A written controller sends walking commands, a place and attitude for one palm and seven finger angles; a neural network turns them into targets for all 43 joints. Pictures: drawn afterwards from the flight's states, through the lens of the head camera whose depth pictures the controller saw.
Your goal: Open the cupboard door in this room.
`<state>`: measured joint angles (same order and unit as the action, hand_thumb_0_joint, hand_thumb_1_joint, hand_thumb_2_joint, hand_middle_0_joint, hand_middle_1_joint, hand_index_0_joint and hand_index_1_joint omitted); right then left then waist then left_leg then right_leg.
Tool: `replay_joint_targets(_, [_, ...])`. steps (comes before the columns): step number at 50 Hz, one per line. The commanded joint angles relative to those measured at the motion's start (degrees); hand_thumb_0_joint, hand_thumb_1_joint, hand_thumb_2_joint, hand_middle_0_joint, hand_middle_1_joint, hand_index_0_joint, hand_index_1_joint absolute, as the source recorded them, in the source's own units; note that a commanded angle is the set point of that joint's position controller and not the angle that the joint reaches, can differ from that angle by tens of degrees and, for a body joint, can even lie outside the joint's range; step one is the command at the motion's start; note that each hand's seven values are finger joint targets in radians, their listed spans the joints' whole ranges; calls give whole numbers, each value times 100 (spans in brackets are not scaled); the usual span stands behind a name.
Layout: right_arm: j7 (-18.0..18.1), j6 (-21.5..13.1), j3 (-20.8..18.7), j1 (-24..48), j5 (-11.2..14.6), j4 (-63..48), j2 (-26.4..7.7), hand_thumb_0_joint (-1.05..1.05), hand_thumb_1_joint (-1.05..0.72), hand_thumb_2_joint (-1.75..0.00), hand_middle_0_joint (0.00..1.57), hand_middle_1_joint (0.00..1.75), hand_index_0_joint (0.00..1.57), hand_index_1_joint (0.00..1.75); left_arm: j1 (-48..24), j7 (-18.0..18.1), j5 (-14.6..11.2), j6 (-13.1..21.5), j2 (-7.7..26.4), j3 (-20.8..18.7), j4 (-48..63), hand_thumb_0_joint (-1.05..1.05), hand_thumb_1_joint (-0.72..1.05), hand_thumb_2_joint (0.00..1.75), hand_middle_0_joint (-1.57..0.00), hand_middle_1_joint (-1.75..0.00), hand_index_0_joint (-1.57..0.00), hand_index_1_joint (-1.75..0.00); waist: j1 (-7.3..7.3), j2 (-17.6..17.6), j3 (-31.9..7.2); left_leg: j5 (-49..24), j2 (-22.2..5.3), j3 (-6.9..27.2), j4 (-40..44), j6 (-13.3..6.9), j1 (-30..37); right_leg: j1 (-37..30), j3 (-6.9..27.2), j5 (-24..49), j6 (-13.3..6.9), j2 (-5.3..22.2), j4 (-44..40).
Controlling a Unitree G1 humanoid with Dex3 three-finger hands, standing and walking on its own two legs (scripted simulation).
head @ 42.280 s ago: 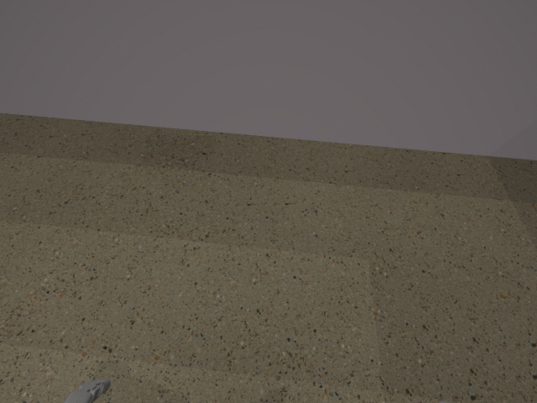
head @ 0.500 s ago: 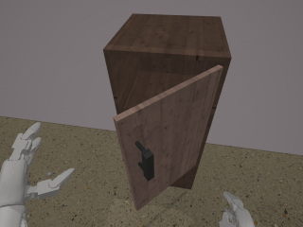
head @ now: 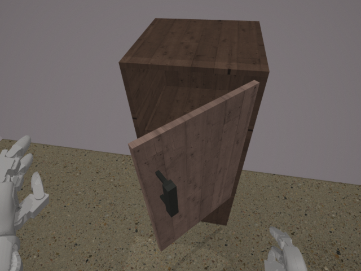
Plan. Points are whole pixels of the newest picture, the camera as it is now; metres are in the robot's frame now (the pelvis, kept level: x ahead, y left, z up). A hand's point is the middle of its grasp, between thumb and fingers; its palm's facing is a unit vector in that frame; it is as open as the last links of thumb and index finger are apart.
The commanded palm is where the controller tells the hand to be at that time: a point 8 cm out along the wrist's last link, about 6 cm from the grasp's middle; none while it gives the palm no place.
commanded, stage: draw the hand back to the body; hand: left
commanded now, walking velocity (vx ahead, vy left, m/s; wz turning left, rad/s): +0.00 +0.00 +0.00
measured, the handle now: (166, 193) +0.30 +0.08 +0.00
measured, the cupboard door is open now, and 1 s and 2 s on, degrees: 47 47 47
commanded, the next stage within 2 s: step back with the hand held close in 0.12 s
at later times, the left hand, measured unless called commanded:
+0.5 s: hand (37, 203) +0.17 +0.27 +0.15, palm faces +0.37 -0.80 -0.48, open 7.4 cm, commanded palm +0.11 +0.31 +0.17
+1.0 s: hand out of the picture +0.09 +0.28 +0.15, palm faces +0.47 -0.76 -0.45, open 7.4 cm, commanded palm +0.03 +0.32 +0.17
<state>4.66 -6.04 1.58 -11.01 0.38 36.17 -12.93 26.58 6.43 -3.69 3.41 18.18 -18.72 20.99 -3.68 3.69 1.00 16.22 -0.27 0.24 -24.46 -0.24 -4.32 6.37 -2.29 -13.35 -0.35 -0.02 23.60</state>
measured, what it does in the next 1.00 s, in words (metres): shifts its weight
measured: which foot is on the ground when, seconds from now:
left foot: down 0.00-1.00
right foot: down 0.00-1.00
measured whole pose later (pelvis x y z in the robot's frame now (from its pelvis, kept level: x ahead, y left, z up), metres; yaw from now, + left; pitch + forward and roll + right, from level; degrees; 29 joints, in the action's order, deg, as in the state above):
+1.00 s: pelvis -0.11 +0.02 -0.02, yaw +1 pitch -2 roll -1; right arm 4.0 -3.0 0.7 -12.2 0.4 31.9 -12.6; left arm 28.8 8.7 -0.1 11.5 21.3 -24.5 29.2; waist -0.3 0.0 2.5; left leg 18.6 0.7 -0.5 -39.7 -2.4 -24.0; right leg 23.1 -1.3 -7.8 0.9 0.9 32.3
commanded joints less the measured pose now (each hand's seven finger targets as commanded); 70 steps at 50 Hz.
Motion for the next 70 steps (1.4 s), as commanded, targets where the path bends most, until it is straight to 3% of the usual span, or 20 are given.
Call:
replay_joint_targets(1, [87, -341, -228, 801, -42, -932, -526, 0, -90, -90, 20, 30, 20, 30, -564, 147, 40, 414, 1294, -832, 1408, 0, 90, 90, -20, -30, -20, -30, -57, 88, -566, -1678, -10, -77, 352, -80, -210, -516, 49, 1360, -68, 64, -329])
replay_joint_targets(11, [69, -338, -265, 812, -29, -847, -536, 0, -90, -90, 20, 30, 20, 30, -496, 113, 28, 409, 1137, -743, 1049, 0, 90, 90, -20, -30, -20, -30, -38, -113, -274, -1439, -43, -79, 483, -77, -207, -361, 41, 1064, -44, 22, -471])
replay_joint_targets(12, [59, -358, -250, 879, -14, -904, -536, 0, -90, -90, 20, 30, 20, 30, -1084, 121, 30, 480, 1241, -712, 1655, 0, 90, 90, -20, -30, -20, -30, -10, 7, -525, -1441, -25, -40, 478, -82, -98, -437, 66, 1055, -38, 28, -450])
replay_joint_targets(13, [57, -230, -254, 750, 26, -1047, -671, 0, -90, -90, 20, 30, 20, 30, -1282, 167, 56, 666, 1867, -1430, 1598, 0, 90, 90, -20, -30, -20, -30, 252, -220, 92, -1013, -118, 65, 271, -177, -591, 193, 535, 1229, -29, 259, -771])
replay_joint_targets(15, [17, -55, -314, 777, -18, -987, -647, 0, -90, -90, 20, 30, 20, 30, -402, 72, 78, 650, 1324, -981, 1029, 0, 90, 90, -20, -30, -20, -30, 272, -609, 2, -970, -72, 83, 108, -177, -504, 321, 597, 1231, -45, 403, -911])
replay_joint_targets(19, [0, 140, -372, 741, -31, -1091, -713, 0, -90, -90, 20, 30, 20, 30, 107, 93, 81, 737, 1225, -915, 1232, 0, 90, 90, -20, -30, -20, -30, 303, -99, -531, -1500, -148, 79, 190, -105, -609, 9, 369, 1699, -37, 397, -553])
replay_joint_targets(24, [33, 323, -447, 750, 24, -1284, -697, 0, -90, -90, 20, 30, 20, 30, 476, 179, 41, 759, 1468, -1172, 1652, 0, 90, 90, -20, -30, -20, -30, 291, -246, -1041, -1925, -250, 120, 164, -79, -810, -267, 284, 2127, 24, 337, -159])
replay_joint_targets(29, [84, 362, -478, 744, 52, -1371, -694, 0, -90, -90, 20, 30, 20, 30, 537, 262, 49, 822, 1603, -1323, 1890, 0, 90, 90, -20, -30, -20, -30, 294, -175, -1029, -1752, -328, 215, 223, -109, -1211, -278, 281, 2048, 61, 274, 135])
replay_joint_targets(42, [66, 85, -475, 556, 14, -1415, -825, 0, -90, -90, 20, 30, 20, 30, 95, 328, 352, 1069, 1374, -1251, 1899, 0, 90, 90, -20, -30, -20, -30, 355, 174, -264, 2127, -741, 746, 816, -571, -3977, -816, 458, 271, 152, 45, 1137])
replay_joint_targets(46, [47, 13, -509, 472, -21, -1390, -840, 0, -90, -90, 20, 30, 20, 30, -185, 356, 394, 1153, 1550, -1364, 2067, 0, 90, 90, -20, -30, -20, -30, 397, -260, -229, 2237, -403, 546, -12, -466, -3564, 73, 984, -825, -5, 330, 349])
replay_joint_targets(50, [9, -5, -441, 305, -31, -1212, -701, 0, -90, -90, 20, 30, 20, 30, -158, 439, 273, 1203, 1550, -1241, 2140, 0, 90, 90, -20, -30, -20, -30, 471, -805, -301, 1250, 52, 132, -1412, -102, -1752, 2120, 1312, -1997, -342, 951, -761])
replay_joint_targets(52, [21, 19, -409, 319, -38, -1149, -676, 0, -90, -90, 20, 30, 20, 30, -48, 491, 227, 1223, 1599, -1270, 2183, 0, 90, 90, -20, -30, -20, -30, 507, -636, -438, 1085, -2, 185, -1293, -85, -1364, 2393, 1014, -1870, -300, 910, -643])
replay_joint_targets(54, [51, 30, -422, 373, -34, -1195, -748, 0, -90, -90, 20, 30, 20, 30, 36, 505, 198, 1250, 1648, -1379, 2249, 0, 90, 90, -20, -30, -20, -30, 504, -132, -376, 1625, -305, 659, -394, -227, -2053, 1924, 665, -1698, -83, 510, -42])
replay_joint_targets(56, [107, -20, -460, 563, -41, -1290, -860, 0, -90, -90, 20, 30, 20, 30, 103, 505, 263, 1278, 1699, -1589, 2309, 0, 90, 90, -20, -30, -20, -30, 407, 1206, -376, 2906, -1254, 1846, 1368, -624, -3813, 319, 214, -867, 176, -255, 2070])
replay_joint_targets(57, [104, -82, -481, 548, -74, -1319, -752, 0, -90, -90, 20, 30, 20, 30, 48, 486, 301, 1306, 1698, -1671, 2476, 0, 90, 90, -20, -30, -20, -30, 340, 1473, -622, 2894, -1725, 2346, 1845, -864, -4190, -221, 158, -630, 226, -487, 3346])
replay_joint_targets(59, [46, -214, -578, 387, -118, -1149, -605, 0, -90, -90, 20, 30, 20, 30, 86, 477, 245, 1332, 1774, -1724, 2441, 0, 90, 90, -20, -30, -20, -30, 404, 731, -861, 1179, -1797, 2092, 1376, -942, -2891, 838, 509, -1249, 136, -393, 3999])
replay_joint_targets(60, [-14, -258, -612, 434, -88, -1094, -667, 0, -90, -90, 20, 30, 20, 30, 329, 458, 225, 1310, 1622, -1638, 2256, 0, 90, 90, -20, -30, -20, -30, 365, 504, -883, 1052, -1733, 1802, 1142, -928, -2649, 880, 525, -1388, 119, -426, 3857])
replay_joint_targets(66, [-148, -374, -469, 570, -147, -780, -655, 0, -90, -90, 20, 30, 20, 30, 345, 362, 67, 1132, 1319, -1091, 2255, 0, 90, 90, -20, -30, -20, -30, 409, 1031, -544, 854, -1224, 1130, 1325, -470, -1813, 654, -6, -1464, -26, -433, 830])
replay_joint_targets(68, [-181, -351, -465, 424, -164, -640, -600, 0, -90, -90, 20, 30, 20, 30, 180, 287, 44, 1257, 1506, -1115, 2350, 0, 90, 90, -20, -30, -20, -30, 413, 396, -872, -359, -876, 710, 367, -137, -939, 825, 448, -553, -242, 87, -830])
replay_joint_targets(70, [-134, -244, -391, 619, -82, -679, -454, 0, -90, -90, 20, 30, 20, 30, -99, 296, 27, 1324, 2022, -1362, 2441, 0, 90, 90, -20, -30, -20, -30, 344, -1263, -976, -171, -190, -91, -1497, 155, -791, 1372, 1528, 1442, -517, 1370, -1045])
